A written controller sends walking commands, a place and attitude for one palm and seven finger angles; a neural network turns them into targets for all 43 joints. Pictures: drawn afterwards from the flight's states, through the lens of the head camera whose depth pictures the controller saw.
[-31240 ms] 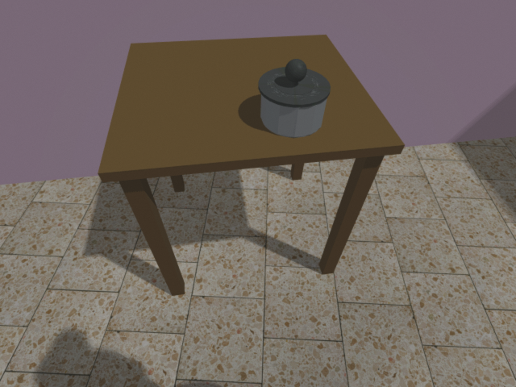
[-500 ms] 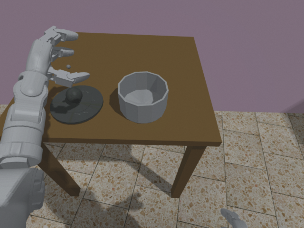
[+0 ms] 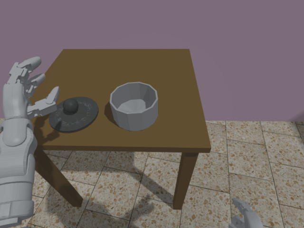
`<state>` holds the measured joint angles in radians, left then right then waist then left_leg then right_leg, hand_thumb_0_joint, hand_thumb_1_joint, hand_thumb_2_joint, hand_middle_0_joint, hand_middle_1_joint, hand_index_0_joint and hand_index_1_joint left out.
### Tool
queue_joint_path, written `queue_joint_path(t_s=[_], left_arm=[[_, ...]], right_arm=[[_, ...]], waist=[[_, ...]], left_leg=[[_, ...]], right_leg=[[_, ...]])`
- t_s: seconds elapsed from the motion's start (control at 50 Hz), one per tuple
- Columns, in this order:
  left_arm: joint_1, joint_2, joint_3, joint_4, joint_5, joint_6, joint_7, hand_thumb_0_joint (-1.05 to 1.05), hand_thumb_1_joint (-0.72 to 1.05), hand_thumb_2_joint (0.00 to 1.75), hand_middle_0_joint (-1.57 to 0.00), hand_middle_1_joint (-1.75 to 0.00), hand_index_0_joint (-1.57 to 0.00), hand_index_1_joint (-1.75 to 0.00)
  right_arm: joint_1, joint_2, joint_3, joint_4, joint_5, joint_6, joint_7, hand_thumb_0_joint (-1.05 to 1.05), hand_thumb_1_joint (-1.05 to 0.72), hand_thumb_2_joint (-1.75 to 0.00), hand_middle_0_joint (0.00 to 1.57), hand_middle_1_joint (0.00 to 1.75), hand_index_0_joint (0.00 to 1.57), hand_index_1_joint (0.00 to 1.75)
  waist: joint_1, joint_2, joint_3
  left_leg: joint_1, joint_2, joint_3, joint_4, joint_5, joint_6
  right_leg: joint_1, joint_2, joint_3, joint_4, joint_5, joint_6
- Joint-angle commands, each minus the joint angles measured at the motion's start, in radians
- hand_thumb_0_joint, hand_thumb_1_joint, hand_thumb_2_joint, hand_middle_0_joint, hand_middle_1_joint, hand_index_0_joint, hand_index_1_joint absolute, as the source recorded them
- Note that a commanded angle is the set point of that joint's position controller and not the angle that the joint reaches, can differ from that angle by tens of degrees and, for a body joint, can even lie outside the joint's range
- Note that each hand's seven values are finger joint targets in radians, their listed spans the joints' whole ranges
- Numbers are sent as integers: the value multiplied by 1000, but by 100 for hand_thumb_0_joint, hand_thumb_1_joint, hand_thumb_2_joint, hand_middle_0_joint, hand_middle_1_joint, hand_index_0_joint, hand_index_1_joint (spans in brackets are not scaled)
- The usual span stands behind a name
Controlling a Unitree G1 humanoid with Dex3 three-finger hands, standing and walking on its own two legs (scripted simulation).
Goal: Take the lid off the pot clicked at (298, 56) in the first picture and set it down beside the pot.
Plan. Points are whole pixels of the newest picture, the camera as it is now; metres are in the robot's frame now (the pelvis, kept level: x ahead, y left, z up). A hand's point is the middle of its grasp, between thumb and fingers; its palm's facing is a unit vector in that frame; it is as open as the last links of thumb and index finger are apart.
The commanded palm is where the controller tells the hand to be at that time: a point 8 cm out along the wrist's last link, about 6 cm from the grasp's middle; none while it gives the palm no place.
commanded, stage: draw the hand back to the body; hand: left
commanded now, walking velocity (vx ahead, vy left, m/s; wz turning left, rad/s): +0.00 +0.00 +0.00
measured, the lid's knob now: (70, 105) +0.50 +0.34 +0.02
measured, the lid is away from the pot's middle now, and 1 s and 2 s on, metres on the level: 0.23 0.23 0.23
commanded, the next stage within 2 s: step back with the hand held close in 1.08 s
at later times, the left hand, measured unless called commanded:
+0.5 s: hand (37, 134) +0.25 +0.25 +0.19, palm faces +0.41 -0.88 -0.25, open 7.5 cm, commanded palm +0.18 +0.29 +0.19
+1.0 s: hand (14, 178) +0.16 +0.26 +0.17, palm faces +0.38 -0.86 -0.34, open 7.4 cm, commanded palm +0.11 +0.30 +0.18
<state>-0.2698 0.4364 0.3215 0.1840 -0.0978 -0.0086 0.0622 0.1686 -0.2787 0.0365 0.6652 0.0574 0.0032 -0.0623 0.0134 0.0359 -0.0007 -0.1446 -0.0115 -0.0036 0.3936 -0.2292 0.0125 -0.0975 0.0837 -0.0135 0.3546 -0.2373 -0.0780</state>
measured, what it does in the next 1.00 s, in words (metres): stands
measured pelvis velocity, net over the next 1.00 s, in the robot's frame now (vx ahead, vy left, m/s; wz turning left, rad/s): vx -0.02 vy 0.02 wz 0.01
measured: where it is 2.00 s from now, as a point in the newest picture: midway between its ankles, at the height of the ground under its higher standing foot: outside the picture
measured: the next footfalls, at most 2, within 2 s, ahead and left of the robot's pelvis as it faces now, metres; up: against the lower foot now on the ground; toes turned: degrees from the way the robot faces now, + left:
right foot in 1.70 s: -0.07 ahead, -0.06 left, +0.00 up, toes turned +4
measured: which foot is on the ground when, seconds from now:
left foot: down 0.00-1.00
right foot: down 0.00-1.00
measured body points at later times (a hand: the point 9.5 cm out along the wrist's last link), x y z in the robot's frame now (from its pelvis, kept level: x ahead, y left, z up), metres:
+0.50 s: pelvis -0.02 -0.01 +0.00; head -0.04 -0.03 +0.45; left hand +0.22 +0.29 +0.21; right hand +0.17 -0.23 -0.09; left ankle -0.01 +0.11 -0.74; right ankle -0.03 -0.07 -0.74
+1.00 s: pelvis -0.02 +0.02 +0.00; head -0.05 +0.00 +0.45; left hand +0.14 +0.30 +0.19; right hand +0.18 -0.20 -0.08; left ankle -0.01 +0.11 -0.74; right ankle -0.03 -0.07 -0.74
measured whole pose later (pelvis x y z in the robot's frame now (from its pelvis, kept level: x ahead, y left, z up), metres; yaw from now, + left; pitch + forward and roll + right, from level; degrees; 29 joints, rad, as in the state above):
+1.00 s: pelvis -0.02 +0.02 +0.00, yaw +0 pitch -6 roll -1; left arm 0.48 0.34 0.29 -0.46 -0.10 -0.08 0.06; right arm 0.16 -0.22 0.03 0.66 0.00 -0.09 -0.06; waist 0.06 0.06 0.02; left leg -0.06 -0.02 0.00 0.37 -0.21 0.03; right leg 0.01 0.07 -0.01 0.30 -0.20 -0.06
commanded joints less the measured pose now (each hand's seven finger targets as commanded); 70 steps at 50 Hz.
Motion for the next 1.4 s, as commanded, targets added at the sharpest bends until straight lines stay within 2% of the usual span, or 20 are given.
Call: queue_joint_path(t_s=[0.0,0.04,0.14,0.2,0.26,0.38,0.44,0.52,0.6,0.64,0.76,0.84,0.9,0.96,1.16,1.18,1.2,1.22,1.3,1.38], left_arm=[[-295,314,146,-319,-8,-86,26,0,67,85,-24,-43,-24,-43],[-219,298,156,-284,-13,-82,22,0,71,86,-23,-40,-23,-40],[-168,155,41,-356,-25,-82,6,0,83,89,-21,-34,-21,-34],[-110,209,104,-371,-27,-83,19,0,90,90,-20,-30,-20,-30],[-82,243,149,-467,-28,-103,28,0,90,90,-20,-30,-20,-30],[89,128,69,-494,-31,-105,19,0,90,90,-20,-30,-20,-30],[127,138,82,-531,-30,-111,18,0,90,90,-20,-30,-20,-30],[222,174,139,-622,-32,-134,24,0,90,90,-20,-30,-20,-30],[303,112,84,-680,-25,-145,20,0,90,90,-20,-30,-20,-30],[370,91,74,-654,-28,-137,16,0,90,90,-20,-30,-20,-30],[476,114,102,-812,-19,-156,21,0,90,90,-20,-30,-20,-30],[602,84,92,-817,-17,-146,21,0,90,90,-20,-30,-20,-30],[669,71,85,-844,-15,-138,19,0,90,90,-20,-30,-20,-30],[563,98,91,-897,-5,-144,31,0,90,90,-20,-30,-20,-30],[612,64,66,-877,1,-130,33,0,90,90,-20,-30,-20,-30],[442,269,263,-1028,20,-193,54,0,90,90,-20,-30,-20,-30],[575,176,211,-906,19,-202,53,0,90,90,-20,-30,-20,-30],[667,130,172,-869,26,-196,48,0,90,90,-20,-30,-20,-30],[772,53,95,-864,30,-193,32,0,90,90,-20,-30,-20,-30],[837,98,132,-930,30,-197,36,0,90,90,-20,-30,-20,-30]], right_arm=[[-131,-92,-27,-147,-8,-62,-11,0,-90,-90,20,30,20,30],[-131,-91,-28,-136,-12,-57,-12,0,-90,-90,20,30,20,30],[-165,-70,-24,-149,-8,-74,-7,0,-90,-90,20,30,20,30],[-168,-71,-22,-145,-14,-80,-12,0,-90,-90,20,30,20,30],[-182,-65,-21,-147,-22,-88,-16,0,-90,-90,20,30,20,30],[-186,-55,-24,-144,-28,-105,-13,0,-90,-90,20,30,20,30],[-189,-56,-27,-143,-28,-108,-14,0,-90,-90,20,30,20,30],[-197,-51,-29,-145,-41,-123,-18,0,-90,-90,20,30,20,30],[-195,-45,-31,-148,-44,-138,-14,0,-90,-90,20,30,20,30],[-186,-48,-33,-147,-44,-137,-12,0,-90,-90,20,30,20,30],[-188,-45,-37,-156,-53,-150,-9,0,-90,-90,20,30,20,30],[-172,-44,-38,-161,-56,-151,-5,0,-90,-90,20,30,20,30],[-169,-42,-39,-168,-56,-148,-6,0,-90,-90,20,30,20,30],[-174,-45,-38,-164,-57,-153,-10,0,-90,-90,20,30,20,30],[-169,-44,-33,-163,-59,-156,-10,0,-90,-90,20,30,20,30],[-161,-83,-44,-218,-46,-137,-7,0,-90,-90,20,30,20,30],[-134,-64,-47,-190,-59,-128,-10,0,-90,-90,20,30,20,30],[-124,-64,-51,-197,-63,-117,-2,0,-90,-90,20,30,20,30],[-102,-76,-65,-224,-51,-82,11,0,-90,-90,20,30,20,30],[-87,-84,-79,-259,-44,-54,4,0,-90,-90,20,30,20,30]], waist=[[14,1,-276],[17,-29,-243],[4,10,-155],[17,-21,-142],[27,23,-175],[26,-14,-111],[26,-9,-73],[47,11,-118],[39,28,-92],[35,-17,-46],[44,44,-74],[44,-16,-37],[47,-2,-33],[35,27,-13],[42,28,-6],[22,29,23],[16,-40,26],[17,-89,24],[-6,-21,-54],[-4,-2,-136]], left_leg=[[94,5,15,-5,267,43],[72,5,20,-5,256,43],[93,4,27,-13,193,44],[84,3,17,-25,163,46],[105,0,16,-29,177,44],[118,4,19,-42,173,45],[119,4,16,-48,149,47],[130,4,11,-45,179,46],[144,6,11,-52,179,42],[136,11,8,-55,160,43],[146,12,1,-51,182,38],[131,19,-6,-56,189,37],[127,21,-3,-55,193,36],[124,20,-16,-58,144,33],[109,26,-36,-76,114,28],[33,38,-69,-33,23,61],[26,27,-77,4,27,62],[34,26,-81,32,69,64],[27,53,-78,36,198,59],[18,88,-96,6,368,60]], right_leg=[[107,-89,45,-9,465,80],[108,-91,43,-8,479,83],[34,-85,47,-53,358,82],[43,-85,55,-69,306,82],[72,-87,57,-72,305,76],[38,-79,44,-95,253,73],[16,-76,44,-118,188,67],[60,-84,52,-110,225,65],[37,-78,43,-119,195,60],[10,-73,36,-131,159,60],[30,-75,38,-124,174,52],[19,-69,24,-119,176,51],[16,-70,25,-117,180,52],[-10,-70,26,-129,118,48],[-6,-65,17,-117,81,40],[-82,-114,136,-146,92,52],[-100,-148,149,-158,74,41],[-116,-163,169,-165,99,44],[-80,-175,122,-82,264,54],[-29,-138,60,19,350,69]])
